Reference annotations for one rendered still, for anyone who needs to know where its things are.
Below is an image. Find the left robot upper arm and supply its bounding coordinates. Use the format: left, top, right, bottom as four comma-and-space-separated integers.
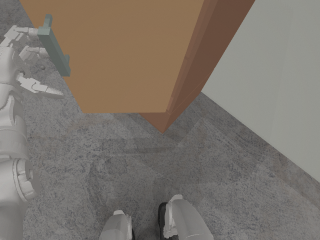
0, 158, 41, 240

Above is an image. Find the robot left hand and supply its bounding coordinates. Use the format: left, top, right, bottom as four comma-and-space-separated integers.
0, 25, 65, 99

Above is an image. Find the handle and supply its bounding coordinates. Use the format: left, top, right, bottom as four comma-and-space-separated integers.
37, 14, 71, 77

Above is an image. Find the robot left forearm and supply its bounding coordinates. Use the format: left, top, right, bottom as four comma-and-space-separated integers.
0, 83, 30, 162

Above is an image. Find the robot right shin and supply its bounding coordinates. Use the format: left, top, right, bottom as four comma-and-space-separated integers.
163, 194, 183, 238

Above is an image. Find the robot right thigh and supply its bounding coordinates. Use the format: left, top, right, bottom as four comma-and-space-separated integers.
166, 199, 214, 240

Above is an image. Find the cupboard door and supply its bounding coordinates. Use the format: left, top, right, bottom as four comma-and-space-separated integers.
19, 0, 204, 114

